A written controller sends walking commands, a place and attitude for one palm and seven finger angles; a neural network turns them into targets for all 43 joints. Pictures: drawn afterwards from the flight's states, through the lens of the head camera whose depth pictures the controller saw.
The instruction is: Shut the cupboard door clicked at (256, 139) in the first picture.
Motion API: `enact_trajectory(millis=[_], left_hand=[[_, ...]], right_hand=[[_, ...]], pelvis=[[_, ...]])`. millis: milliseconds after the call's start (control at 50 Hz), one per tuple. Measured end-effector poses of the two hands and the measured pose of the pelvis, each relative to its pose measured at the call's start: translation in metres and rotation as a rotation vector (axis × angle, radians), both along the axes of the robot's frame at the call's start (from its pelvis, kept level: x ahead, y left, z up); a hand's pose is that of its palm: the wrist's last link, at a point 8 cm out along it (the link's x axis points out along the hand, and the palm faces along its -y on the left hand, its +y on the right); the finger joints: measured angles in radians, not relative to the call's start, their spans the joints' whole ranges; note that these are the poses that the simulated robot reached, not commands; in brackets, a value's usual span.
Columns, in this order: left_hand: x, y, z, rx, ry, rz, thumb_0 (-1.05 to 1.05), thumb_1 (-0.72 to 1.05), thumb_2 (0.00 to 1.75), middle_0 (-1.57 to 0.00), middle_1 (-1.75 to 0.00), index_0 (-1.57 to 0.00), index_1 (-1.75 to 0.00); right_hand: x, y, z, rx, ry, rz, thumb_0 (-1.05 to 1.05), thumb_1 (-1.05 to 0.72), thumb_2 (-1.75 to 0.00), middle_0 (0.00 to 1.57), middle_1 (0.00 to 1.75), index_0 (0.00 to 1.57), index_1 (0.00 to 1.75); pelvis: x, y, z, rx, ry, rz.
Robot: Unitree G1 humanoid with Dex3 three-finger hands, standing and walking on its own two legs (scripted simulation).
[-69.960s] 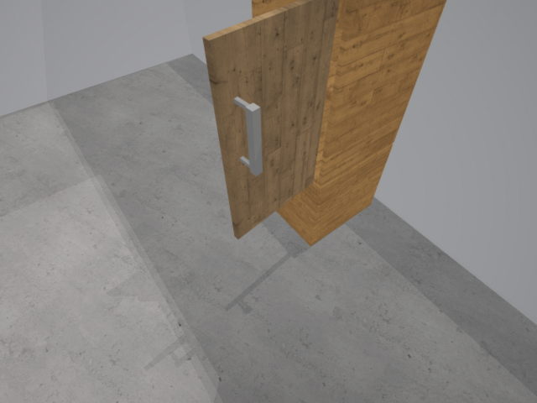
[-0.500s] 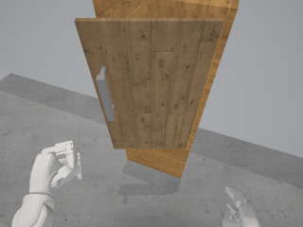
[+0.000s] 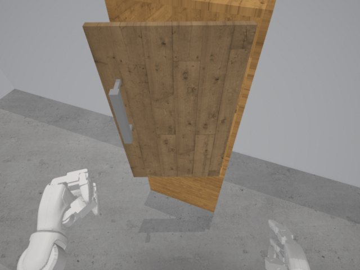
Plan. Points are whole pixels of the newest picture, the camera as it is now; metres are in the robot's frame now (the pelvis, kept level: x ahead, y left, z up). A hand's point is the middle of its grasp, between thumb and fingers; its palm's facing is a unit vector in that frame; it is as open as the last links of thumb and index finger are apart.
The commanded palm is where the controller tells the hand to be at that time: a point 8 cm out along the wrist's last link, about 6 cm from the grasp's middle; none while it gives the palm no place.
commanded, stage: bring the fist close to the handle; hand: left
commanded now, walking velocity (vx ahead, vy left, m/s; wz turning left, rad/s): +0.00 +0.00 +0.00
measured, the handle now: (123, 113) +0.47 +0.19 +0.08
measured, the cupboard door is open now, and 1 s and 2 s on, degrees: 21 21 16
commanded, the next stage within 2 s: push the door shut along its arc in 1.30 s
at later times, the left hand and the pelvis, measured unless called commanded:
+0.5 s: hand (116, 165) +0.31 +0.16 +0.08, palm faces +0.07 -1.00 -0.01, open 3.1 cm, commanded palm +0.29 +0.21 +0.08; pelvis +0.00 +0.00 +0.00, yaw -1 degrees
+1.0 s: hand (132, 141) +0.38 +0.14 +0.08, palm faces +0.07 -1.00 +0.00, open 3.1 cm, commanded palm +0.34 +0.20 +0.08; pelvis +0.00 +0.00 +0.00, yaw -1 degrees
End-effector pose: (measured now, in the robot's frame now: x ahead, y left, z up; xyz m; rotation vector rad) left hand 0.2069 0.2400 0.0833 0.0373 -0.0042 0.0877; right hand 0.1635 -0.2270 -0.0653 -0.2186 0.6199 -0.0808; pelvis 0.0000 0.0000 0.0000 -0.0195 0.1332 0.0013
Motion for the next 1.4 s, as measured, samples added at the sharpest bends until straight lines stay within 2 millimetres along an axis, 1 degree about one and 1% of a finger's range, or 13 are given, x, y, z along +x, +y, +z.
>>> enact_trajectory(millis=[80,220,300,420,600,740,860,1000,1080,1200,1300,1400], left_hand=[[0.010,-0.001,-0.001,-0.005,-0.012,0.001,0.01,0.90,0.90,-1.30,-1.50,-1.30,-1.50],[0.040,-0.010,-0.002,-0.017,-0.011,-0.023,0.01,0.90,0.90,-1.30,-1.50,-1.30,-1.50],[0.054,-0.015,0.000,-0.021,-0.009,-0.032,0.01,0.90,0.90,-1.30,-1.50,-1.30,-1.50],[0.069,-0.019,-0.002,-0.022,-0.003,-0.019,0.01,0.90,0.90,-1.30,-1.50,-1.30,-1.50],[0.094,-0.031,-0.001,-0.028,-0.017,-0.032,0.01,0.90,0.90,-1.30,-1.50,-1.30,-1.50],[0.110,-0.034,-0.001,-0.032,-0.016,-0.017,0.01,0.90,0.90,-1.30,-1.50,-1.30,-1.50],[0.125,-0.037,-0.001,-0.034,-0.016,-0.019,0.01,0.90,0.90,-1.30,-1.50,-1.30,-1.50],[0.147,-0.045,-0.002,-0.038,-0.009,-0.022,0.01,0.90,0.90,-1.30,-1.50,-1.30,-1.50],[0.149,-0.046,-0.001,-0.040,-0.013,-0.020,0.01,0.90,0.90,-1.30,-1.50,-1.30,-1.50],[0.141,-0.045,-0.002,-0.035,-0.019,-0.013,0.01,0.90,0.90,-1.30,-1.50,-1.30,-1.50],[0.137,-0.045,-0.003,-0.033,-0.021,-0.009,0.01,0.90,0.90,-1.30,-1.50,-1.30,-1.50],[0.135,-0.048,0.001,-0.029,-0.038,-0.017,0.01,0.90,0.90,-1.30,-1.50,-1.30,-1.50]], right_hand=[[-0.001,-0.001,-0.003,-0.003,0.012,0.003,0.01,-0.90,-0.90,0.20,0.30,0.21,0.30],[-0.006,-0.006,-0.006,-0.004,0.040,-0.018,0.01,-0.90,-0.90,0.20,0.30,0.21,0.30],[-0.010,-0.008,-0.006,-0.001,0.055,-0.034,0.01,-0.90,-0.90,0.20,0.30,0.21,0.30],[-0.016,-0.011,-0.009,0.000,0.090,-0.050,0.01,-0.90,-0.90,0.20,0.30,0.21,0.30],[-0.020,-0.012,-0.014,0.001,0.135,-0.062,0.01,-0.90,-0.90,0.20,0.30,0.20,0.30],[-0.025,-0.011,-0.016,0.010,0.161,-0.075,0.01,-0.90,-0.90,0.20,0.30,0.20,0.30],[-0.033,-0.012,-0.020,0.006,0.194,-0.081,0.01,-0.90,-0.90,0.20,0.30,0.20,0.30],[-0.048,-0.015,-0.025,0.003,0.241,-0.108,0.01,-0.90,-0.90,0.20,0.30,0.20,0.30],[-0.059,-0.017,-0.026,0.011,0.265,-0.129,0.01,-0.90,-0.90,0.20,0.30,0.20,0.30],[-0.068,-0.018,-0.028,0.017,0.292,-0.138,0.01,-0.91,-0.90,0.20,0.30,0.20,0.30],[-0.068,-0.018,-0.028,0.012,0.293,-0.135,0.01,-0.91,-0.90,0.20,0.30,0.20,0.30],[-0.062,-0.017,-0.027,0.014,0.268,-0.127,0.01,-0.91,-0.90,0.20,0.30,0.20,0.30]], pelvis=[[-0.002,-0.002,-0.001,0.000,0.001,0.004],[-0.002,-0.003,0.000,0.003,0.006,0.000],[0.000,-0.003,0.002,0.007,0.006,-0.007],[0.002,-0.002,0.004,0.011,0.009,-0.013],[0.004,0.000,0.004,0.012,0.016,-0.017],[0.004,0.001,0.005,0.013,0.018,-0.022],[0.001,0.001,0.005,0.012,0.022,-0.019],[-0.001,0.002,0.004,0.013,0.035,-0.027],[-0.001,0.003,0.005,0.015,0.037,-0.037],[0.000,0.004,0.007,0.015,0.032,-0.039],[-0.002,0.004,0.007,0.014,0.028,-0.035],[-0.004,0.004,0.006,0.013,0.023,-0.033]])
